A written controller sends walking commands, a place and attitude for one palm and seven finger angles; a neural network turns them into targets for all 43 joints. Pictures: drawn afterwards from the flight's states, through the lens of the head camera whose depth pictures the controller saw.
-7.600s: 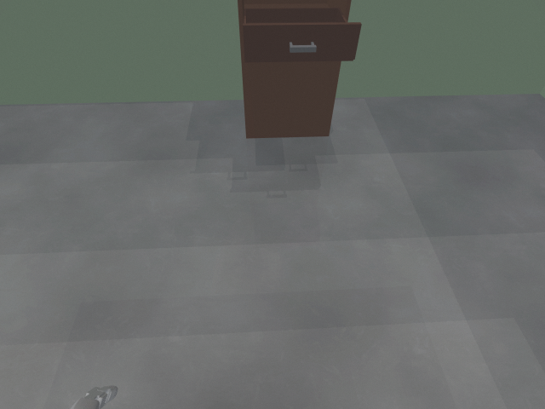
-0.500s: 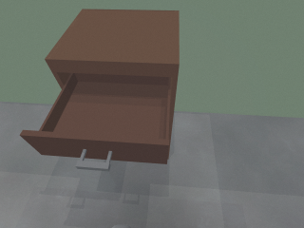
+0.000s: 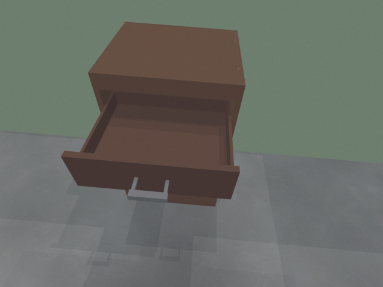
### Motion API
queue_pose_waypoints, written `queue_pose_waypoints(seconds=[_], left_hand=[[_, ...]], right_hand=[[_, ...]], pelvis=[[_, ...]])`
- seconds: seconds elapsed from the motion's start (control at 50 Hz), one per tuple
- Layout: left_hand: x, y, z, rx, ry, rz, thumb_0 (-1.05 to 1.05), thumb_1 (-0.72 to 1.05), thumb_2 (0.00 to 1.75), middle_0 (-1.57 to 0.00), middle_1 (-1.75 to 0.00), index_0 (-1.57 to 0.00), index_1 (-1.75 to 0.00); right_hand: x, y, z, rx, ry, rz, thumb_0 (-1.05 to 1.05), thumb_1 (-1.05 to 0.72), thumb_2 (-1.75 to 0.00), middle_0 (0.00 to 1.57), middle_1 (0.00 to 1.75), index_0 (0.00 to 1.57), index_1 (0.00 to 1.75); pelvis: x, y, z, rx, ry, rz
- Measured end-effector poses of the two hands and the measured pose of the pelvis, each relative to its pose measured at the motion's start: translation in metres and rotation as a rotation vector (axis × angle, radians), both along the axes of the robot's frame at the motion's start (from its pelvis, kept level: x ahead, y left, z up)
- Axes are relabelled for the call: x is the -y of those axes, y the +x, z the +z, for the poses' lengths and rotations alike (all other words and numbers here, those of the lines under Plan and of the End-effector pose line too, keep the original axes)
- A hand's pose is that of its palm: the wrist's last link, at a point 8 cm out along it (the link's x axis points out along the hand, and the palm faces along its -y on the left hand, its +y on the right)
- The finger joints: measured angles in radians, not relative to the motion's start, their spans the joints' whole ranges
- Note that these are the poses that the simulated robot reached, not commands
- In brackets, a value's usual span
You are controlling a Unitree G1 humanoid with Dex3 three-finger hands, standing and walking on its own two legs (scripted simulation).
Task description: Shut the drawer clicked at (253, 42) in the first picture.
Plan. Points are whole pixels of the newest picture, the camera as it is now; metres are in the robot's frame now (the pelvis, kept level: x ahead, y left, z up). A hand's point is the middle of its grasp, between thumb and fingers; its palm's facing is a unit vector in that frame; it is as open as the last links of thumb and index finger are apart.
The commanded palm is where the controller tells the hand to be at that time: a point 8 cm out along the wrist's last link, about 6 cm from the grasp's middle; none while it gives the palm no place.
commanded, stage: come to a stop and stand still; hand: left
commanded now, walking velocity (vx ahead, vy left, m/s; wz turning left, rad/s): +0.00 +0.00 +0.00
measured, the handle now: (149, 189) +0.37 +0.14 -0.08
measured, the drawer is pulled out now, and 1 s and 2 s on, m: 0.30 0.30 0.30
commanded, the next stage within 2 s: look again from close up in 0.28 s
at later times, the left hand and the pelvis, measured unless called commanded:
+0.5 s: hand out of the picture +0.03 +0.18 -0.16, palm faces +0.02 -0.98 -0.20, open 7.4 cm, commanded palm none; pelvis +0.01 +0.01 +0.01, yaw +0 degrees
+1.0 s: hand out of the picture +0.09 +0.17 -0.15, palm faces +0.12 -0.97 -0.20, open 7.3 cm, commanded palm +0.14 +0.20 -0.06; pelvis +0.05 -0.01 +0.01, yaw +0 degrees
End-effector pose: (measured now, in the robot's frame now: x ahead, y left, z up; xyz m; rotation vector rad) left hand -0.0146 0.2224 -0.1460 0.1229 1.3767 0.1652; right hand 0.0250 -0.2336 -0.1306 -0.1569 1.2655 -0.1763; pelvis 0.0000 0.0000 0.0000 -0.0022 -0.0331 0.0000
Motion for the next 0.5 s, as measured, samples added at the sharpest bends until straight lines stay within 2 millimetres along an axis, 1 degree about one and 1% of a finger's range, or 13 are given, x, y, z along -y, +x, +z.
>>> queue_pose_waypoints(seconds=[0.06,0.1,0.14,0.2,0.26,0.36,0.5], left_hand=[[-0.003,0.01,0.001,0.024,-0.013,-0.015,0.01,0.9,0.9,-0.2,-0.3,-0.2,-0.3],[-0.005,0.016,0.001,0.038,-0.014,-0.023,0.01,0.9,0.9,-0.2,-0.3,-0.2,-0.3],[-0.007,0.022,0.002,0.046,-0.01,-0.033,0.01,0.91,0.9,-0.2,-0.3,-0.2,-0.3],[-0.011,0.029,0.006,0.059,0.007,-0.04,0.01,0.92,0.9,-0.2,-0.3,-0.2,-0.3],[-0.014,0.034,0.011,0.077,0.016,-0.044,0.01,0.92,0.9,-0.2,-0.3,-0.2,-0.3],[-0.014,0.038,0.014,0.08,0.023,-0.047,0.01,0.91,0.9,-0.2,-0.3,-0.2,-0.3],[-0.006,0.036,0.015,0.047,0.017,-0.039,0.01,0.91,0.9,-0.2,-0.3,-0.2,-0.3]], right_hand=[[-0.005,-0.024,0.001,-0.065,-0.007,-0.02,0.0,-0.92,-0.9,0.2,0.3,0.2,0.3],[-0.008,-0.035,-0.001,-0.093,-0.005,-0.036,0.0,-0.91,-0.9,0.2,0.3,0.2,0.3],[-0.012,-0.042,-0.003,-0.107,0.0,-0.047,0.01,-0.91,-0.9,0.2,0.3,0.2,0.3],[-0.018,-0.046,-0.006,-0.115,0.018,-0.05,0.01,-0.91,-0.9,0.2,0.3,0.2,0.3],[-0.025,-0.042,-0.006,-0.109,0.039,-0.044,0.01,-0.91,-0.9,0.2,0.3,0.2,0.29],[-0.03,-0.028,-0.007,-0.085,0.06,-0.031,0.01,-0.91,-0.9,0.2,0.3,0.2,0.3],[-0.019,-0.008,-0.005,-0.075,0.046,-0.016,0.01,-0.92,-0.9,0.2,0.3,0.2,0.3]], pelvis=[[-0.006,-0.001,0.002,-0.005,0.001,-0.004],[-0.008,-0.002,0.002,-0.009,0.01,-0.01],[-0.01,-0.002,0.002,-0.009,0.016,-0.015],[-0.012,-0.003,0.003,-0.002,0.005,-0.009],[-0.013,-0.001,0.006,-0.004,-0.001,-0.006],[-0.011,0.003,0.007,-0.013,0.001,-0.007],[-0.007,0.014,0.009,-0.025,0.002,-0.008]])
